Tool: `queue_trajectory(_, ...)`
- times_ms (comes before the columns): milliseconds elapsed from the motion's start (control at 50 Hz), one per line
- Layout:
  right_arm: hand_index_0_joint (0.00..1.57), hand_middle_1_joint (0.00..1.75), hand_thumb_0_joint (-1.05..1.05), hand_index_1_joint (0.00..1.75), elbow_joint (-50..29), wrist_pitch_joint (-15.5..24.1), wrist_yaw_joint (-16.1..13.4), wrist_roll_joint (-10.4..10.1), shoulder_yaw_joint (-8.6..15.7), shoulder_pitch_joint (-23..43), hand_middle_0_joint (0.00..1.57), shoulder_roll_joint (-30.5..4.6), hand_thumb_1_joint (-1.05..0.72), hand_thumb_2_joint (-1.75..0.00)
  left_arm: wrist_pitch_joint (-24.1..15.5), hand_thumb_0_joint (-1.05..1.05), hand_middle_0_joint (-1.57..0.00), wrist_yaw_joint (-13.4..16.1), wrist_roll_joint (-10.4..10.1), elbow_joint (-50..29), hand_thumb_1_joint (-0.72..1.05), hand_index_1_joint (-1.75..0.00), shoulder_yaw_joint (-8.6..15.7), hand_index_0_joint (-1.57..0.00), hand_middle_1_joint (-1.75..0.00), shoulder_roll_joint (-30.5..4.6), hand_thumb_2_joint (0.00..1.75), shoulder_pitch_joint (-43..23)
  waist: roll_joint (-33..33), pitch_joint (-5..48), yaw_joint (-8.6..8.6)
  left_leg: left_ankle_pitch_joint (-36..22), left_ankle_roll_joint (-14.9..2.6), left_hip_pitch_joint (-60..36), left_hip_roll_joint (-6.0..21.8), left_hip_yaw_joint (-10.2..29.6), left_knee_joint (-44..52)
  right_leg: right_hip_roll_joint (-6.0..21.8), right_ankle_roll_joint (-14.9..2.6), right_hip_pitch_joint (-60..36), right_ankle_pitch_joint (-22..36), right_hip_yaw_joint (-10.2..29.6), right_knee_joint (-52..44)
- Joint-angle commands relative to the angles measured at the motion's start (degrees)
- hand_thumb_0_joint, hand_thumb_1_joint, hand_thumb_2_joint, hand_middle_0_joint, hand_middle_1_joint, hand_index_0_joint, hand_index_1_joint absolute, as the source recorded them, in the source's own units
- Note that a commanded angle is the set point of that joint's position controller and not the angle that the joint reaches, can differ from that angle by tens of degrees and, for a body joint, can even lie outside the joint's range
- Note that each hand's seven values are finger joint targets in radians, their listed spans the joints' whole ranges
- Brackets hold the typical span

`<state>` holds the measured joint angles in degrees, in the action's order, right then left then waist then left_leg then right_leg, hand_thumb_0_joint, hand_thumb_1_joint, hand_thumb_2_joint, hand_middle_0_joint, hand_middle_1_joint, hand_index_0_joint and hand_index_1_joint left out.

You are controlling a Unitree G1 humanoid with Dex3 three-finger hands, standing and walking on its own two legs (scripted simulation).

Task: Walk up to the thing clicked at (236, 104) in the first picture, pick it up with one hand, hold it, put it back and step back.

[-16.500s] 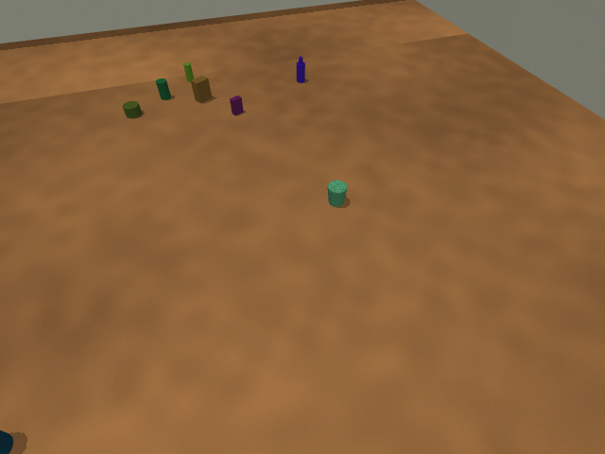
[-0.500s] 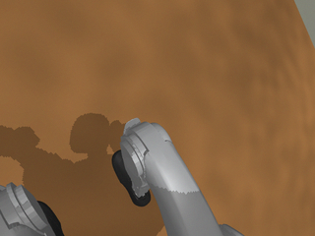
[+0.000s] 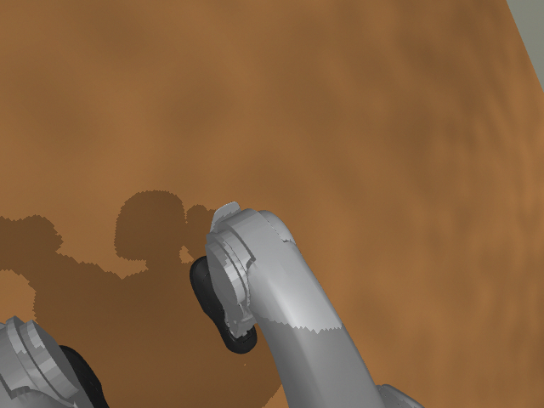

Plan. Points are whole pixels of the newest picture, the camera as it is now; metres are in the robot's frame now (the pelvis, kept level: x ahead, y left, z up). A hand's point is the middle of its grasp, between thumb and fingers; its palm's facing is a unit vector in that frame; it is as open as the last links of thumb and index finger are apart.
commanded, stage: close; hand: left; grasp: from above
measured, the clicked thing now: out of the picture +0.46 +0.33 -0.28
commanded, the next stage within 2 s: settle in 0.76 s
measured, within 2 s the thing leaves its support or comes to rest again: leaves its support in 1.12 s
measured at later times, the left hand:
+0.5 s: hand out of the picture +0.46 +0.32 -0.25, palm faces -0.28 -0.33 -0.90, open 9.7 cm
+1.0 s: hand out of the picture +0.46 +0.32 -0.25, palm faces -0.28 -0.33 -0.90, open 7.1 cm
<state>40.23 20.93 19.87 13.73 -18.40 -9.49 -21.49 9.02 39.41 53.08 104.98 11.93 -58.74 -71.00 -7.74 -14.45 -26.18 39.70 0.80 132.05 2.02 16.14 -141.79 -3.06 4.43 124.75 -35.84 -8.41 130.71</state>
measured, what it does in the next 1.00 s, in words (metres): stands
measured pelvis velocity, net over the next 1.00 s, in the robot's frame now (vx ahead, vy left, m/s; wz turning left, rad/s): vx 0.00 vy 0.00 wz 0.00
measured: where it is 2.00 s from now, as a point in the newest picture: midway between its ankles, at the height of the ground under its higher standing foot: (169, 366)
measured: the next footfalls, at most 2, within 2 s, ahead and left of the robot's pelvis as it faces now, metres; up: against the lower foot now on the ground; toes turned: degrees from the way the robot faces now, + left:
none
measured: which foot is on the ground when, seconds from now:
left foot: down 0.00-1.00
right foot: down 0.00-1.00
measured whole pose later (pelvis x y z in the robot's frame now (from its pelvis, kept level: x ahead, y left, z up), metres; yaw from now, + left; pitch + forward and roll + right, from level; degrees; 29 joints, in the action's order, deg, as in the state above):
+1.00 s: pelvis +0.00 +0.00 +0.00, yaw +0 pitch +27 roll -14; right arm 39.9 21.2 19.4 13.7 -17.9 -9.7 -22.5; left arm 8.8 39.0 54.0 105.8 14.0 -59.2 -71.1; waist -7.5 -14.6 -26.6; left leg 39.1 0.7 131.5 2.2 15.8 -141.4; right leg -3.1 4.6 124.5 -35.2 -8.2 130.4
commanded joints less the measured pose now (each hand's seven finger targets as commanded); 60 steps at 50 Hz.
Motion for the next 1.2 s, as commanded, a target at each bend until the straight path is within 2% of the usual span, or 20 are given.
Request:
queue_trajectory(0, 0.2, 0.3, 0.0, 0.3, 3.0, 0.2, 0.1, -0.2, 4.5, -14.0, 0.2, -19.4, -0.89, -0.9, 0.0, 0.0, -0.43, 1.3, -0.1, -5.7, -0.14, -0.7, -2.0, -0.41, -0.69, -9.1, 0.72, -13.6, 31.7, 36.9, -4.67, -11.1, -0.51, -28.1, 2.1, -6.2, 14.9, -1.8, -4.99, -21.9, 13.6, -7.8, -11.4)
queue_trajectory(40, 0.2, 0.3, 0.0, 0.3, 2.5, 0.1, 0.3, -0.3, 4.4, -14.7, 0.2, -19.3, -0.89, -0.9, 0.0, 0.0, -0.44, 1.6, -0.1, -6.6, -0.13, -0.7, -1.6, -0.42, -0.68, -9.1, 0.72, -13.9, 31.7, 38.1, -4.14, -12.7, -0.48, -28.4, 2.2, -6.1, 14.8, -1.7, -5.05, -22.7, 14.7, -7.7, -11.2)
queue_trajectory(180, 0.2, 0.3, 0.0, 0.3, 3.0, -0.1, 0.1, -0.7, 5.2, -13.9, 0.2, -19.8, -0.89, -0.9, 0.1, 0.0, -0.54, 1.8, 0.8, -6.2, 0.0, -0.63, -1.1, -0.52, -0.61, -10.3, 0.67, -12.8, 32.3, 37.4, -3.52, -9.6, -0.33, -28.5, 2.3, -6.1, 15.7, -1.8, -5.2, -21.4, 12.4, -7.7, -11.4)
queue_trajectory(240, 0.2, 0.3, 0.0, 0.3, 3.0, -0.1, 0.1, -0.6, 5.6, -13.8, 0.2, -19.4, -0.89, -0.9, 0.3, 0.0, -0.57, 1.8, 0.6, -6.7, 0.03, -0.62, -1.4, -0.55, -0.6, -9.0, 0.66, -13.5, 32.7, 36.6, -3.77, -9.3, -0.33, -28.2, 2.1, -6.2, 15.9, -1.7, -5.24, -20.7, 12.2, -7.6, -11.6)
queue_trajectory(360, 0.2, 0.3, 0.0, 0.3, 2.6, 0.2, 0.4, -0.4, 4.9, -14.6, 0.2, -19.6, -0.89, -0.9, 0.5, 0.0, -0.64, 2.5, 0.5, -6.0, 0.13, -0.56, -0.5, -0.62, -0.54, -9.7, 0.59, -13.2, 30.9, 37.3, -4.39, -12.9, -0.59, -28.0, 2.3, -6.2, 14.8, -1.5, -4.94, -22.2, 15.2, -7.4, -11.6)
queue_trajectory(400, 0.2, 0.3, 0.0, 0.3, 3.0, 0.1, 0.3, -0.5, 5.2, -14.5, 0.2, -19.9, -0.89, -0.9, 0.6, 0.0, -0.67, 2.2, 0.4, -5.0, 0.17, -0.55, 0.0, -0.66, -0.54, -11.0, 0.57, -12.2, 30.6, 37.0, -3.89, -11.3, -0.71, -26.6, 2.2, -6.6, 15.1, -1.8, -4.92, -23.1, 13.9, -7.2, -11.8)
queue_trajectory(520, 0.2, 0.3, 0.0, 0.3, 2.7, 0.2, -0.1, -0.7, 5.3, -13.7, 0.2, -19.6, -0.88, -0.9, 0.5, 0.0, -0.76, 0.9, 0.5, -5.8, 0.29, -0.51, -0.5, -0.75, -0.5, -10.6, 0.56, -12.3, 32.4, 37.1, -3.26, -9.8, -0.36, -28.6, 2.2, -6.4, 15.9, -1.6, -5.26, -21.0, 12.1, -7.4, -11.4)
queue_trajectory(540, 0.2, 0.3, 0.0, 0.3, 2.3, 0.3, 0.1, -0.6, 5.0, -13.5, 0.2, -19.0, -0.88, -0.9, 0.4, 0.0, -0.77, 0.6, 0.4, -6.9, 0.29, -0.5, -1.0, -0.76, -0.49, -9.7, 0.55, -12.7, 32.2, 37.0, -3.56, -10.7, -0.36, -28.9, 2.2, -6.1, 15.6, -1.4, -5.17, -20.6, 12.9, -7.4, -11.1)
queue_trajectory(620, 0.2, 0.3, 0.0, 0.3, 2.6, 0.1, -0.1, -0.6, 5.0, -14.2, 0.2, -19.6, -0.88, -0.9, -0.2, 0.0, -0.8, 1.0, 0.9, -6.6, 0.34, -0.46, -0.9, -0.79, -0.45, -10.9, 0.5, -12.7, 30.5, 37.4, -3.92, -10.7, -0.92, -26.8, 2.0, -6.8, 14.8, -1.7, -4.89, -22.4, 13.2, -7.1, -11.9)
queue_trajectory(640, 0.2, 0.3, 0.0, 0.3, 2.9, 0.0, -0.1, -0.8, 5.1, -14.6, 0.2, -19.9, -0.88, -0.9, -0.2, 0.0, -0.81, 1.4, 1.1, -6.2, 0.36, -0.45, 0.0, -0.81, -0.45, -11.6, 0.49, -12.5, 30.5, 37.7, -3.4, -10.7, -0.77, -27.5, 2.2, -6.5, 15.1, -1.6, -4.99, -22.0, 13.0, -7.3, -11.8)
queue_trajectory(700, 0.2, 0.3, 0.0, 0.3, 2.8, 0.2, -0.4, -0.7, 5.5, -14.3, 0.2, -20.3, -0.88, -0.9, -0.6, 0.0, -0.86, 2.1, 1.4, -5.9, 0.42, -0.43, 0.3, -0.85, -0.43, -12.2, 0.46, -13.3, 30.8, 37.0, -3.71, -8.5, -0.7, -27.5, 2.3, -6.3, 15.6, -1.8, -5.14, -21.5, 11.3, -7.5, -11.9)
queue_trajectory(820, 0.2, 0.3, 0.0, 0.3, 2.5, 0.3, -0.4, -0.4, 5.1, -13.9, 0.2, -20.0, -0.88, -0.9, -0.6, 0.0, -0.96, 2.8, 1.5, -4.9, 0.54, -0.4, 0.8, -0.95, -0.39, -12.2, 0.47, -13.7, 30.7, 35.9, -4.4, -9.6, -0.43, -27.6, 2.3, -6.2, 15.4, -1.4, -4.99, -21.7, 12.5, -7.5, -11.5)
queue_trajectory(860, 0.2, 0.3, 0.0, 0.3, 2.2, 0.5, -0.4, -0.2, 5.2, -13.8, 0.2, -20.4, -0.91, -0.9, -0.6, 0.0, -0.96, 2.8, 1.8, -5.4, 0.53, -0.42, 0.7, -0.98, -0.44, -13.1, 0.39, -14.1, 30.1, 36.7, -4.49, -10.0, -0.86, -26.4, 2.1, -6.9, 14.6, -1.6, -4.76, -22.8, 12.8, -7.0, -12.2)
queue_trajectory(940, 0.2, 0.3, 0.0, 0.3, 2.5, 0.5, -0.5, -0.3, 5.5, -13.7, 0.2, -20.0, -0.9, -0.9, 0.0, 0.0, -0.99, 1.5, 0.8, -6.2, 0.55, -0.37, 0.3, -1.0, -0.38, -12.3, 0.37, -14.4, 30.5, 36.3, -4.18, -10.0, -0.77, -26.8, 2.1, -7.1, 14.6, -1.4, -4.69, -21.8, 12.6, -6.8, -12.2)
queue_trajectory(980, 0.2, 0.3, 0.0, 0.3, 2.1, 0.2, -0.6, -0.5, 5.7, -14.3, 0.2, -20.3, -0.9, -0.9, 0.2, 0.0, -1.02, 1.1, 1.2, -6.6, 0.59, -0.38, 0.8, -1.03, -0.39, -13.5, 0.38, -14.1, 31.2, 38.7, -3.76, -10.4, -0.69, -27.7, 2.1, -7.1, 15.4, -1.5, -4.82, -23.3, 12.9, -6.8, -12.4)
queue_trajectory(1020, 0.2, 0.3, 0.0, 0.3, 2.9, -0.2, -0.6, -1.0, 6.3, -14.6, 0.2, -20.2, -0.9, -0.9, 0.5, 0.0, -1.04, 0.8, 1.0, -7.4, 0.62, -0.4, 0.6, -1.05, -0.41, -12.9, 0.43, -13.9, 33.7, 39.9, -2.66, -10.7, -0.27, -29.6, 2.4, -6.7, 16.2, -1.5, -5.17, -22.6, 13.0, -7.1, -11.7)
queue_trajectory(1060, 0.2, 0.3, 0.0, 0.3, 2.0, -0.4, -0.4, -1.1, 6.5, -14.6, 0.2, -19.5, -0.91, -0.9, 1.1, 0.0, -1.06, 0.2, 0.8, -9.8, 0.62, -0.4, -0.1, -1.06, -0.4, -11.6, 0.43, -14.5, 34.6, 40.9, -2.7, -11.8, -0.23, -30.2, 2.3, -6.9, 16.2, -1.4, -5.24, -22.5, 13.8, -6.9, -11.7)
queue_trajectory(1120, 0.2, 0.3, 0.0, 0.3, 2.7, -1.1, -0.4, -1.7, 7.5, -15.2, 0.2, -19.4, -0.9, -0.9, 2.3, 0.0, -1.05, -0.4, 0.5, -13.4, 0.63, -0.36, 1.0, -1.06, -0.37, -12.0, 0.37, -14.0, 36.9, 44.1, -0.97, -13.3, 0.09, -31.8, 2.4, -7.1, 16.7, -1.4, -5.44, -22.0, 15.0, -6.7, -11.4)
queue_trajectory(1160, 0.2, 0.3, 0.0, 0.3, 2.7, -1.3, -0.4, -2.1, 8.2, -14.8, 0.2, -18.7, -0.9, -0.9, 2.9, 0.0, -1.04, -1.5, 0.0, -15.4, 0.61, -0.34, -0.3, -1.05, -0.35, -9.4, 0.36, -14.0, 37.2, 44.2, -0.75, -12.8, 0.11, -31.7, 2.2, -7.5, 17.0, -1.4, -5.64, -20.9, 14.4, -6.4, -11.1)
queue_trajectory(1180, 0.2, 0.3, 0.0, 0.3, 3.1, -1.4, -0.4, -2.3, 8.5, -15.2, 0.2, -18.8, -0.9, -0.9, 3.1, 0.0, -1.04, -1.9, 0.4, -16.2, 0.59, -0.35, 0.1, -1.04, -0.35, -9.7, 0.37, -13.6, 37.5, 44.6, -0.69, -12.7, 0.13, -31.7, 2.2, -7.4, 17.4, -1.4, -5.68, -20.4, 14.4, -6.4, -11.0)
